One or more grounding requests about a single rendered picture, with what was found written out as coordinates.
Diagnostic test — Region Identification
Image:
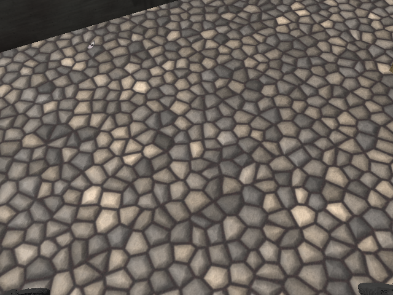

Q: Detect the robot right hand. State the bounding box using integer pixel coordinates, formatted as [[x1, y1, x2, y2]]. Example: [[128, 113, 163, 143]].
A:
[[358, 283, 393, 295]]

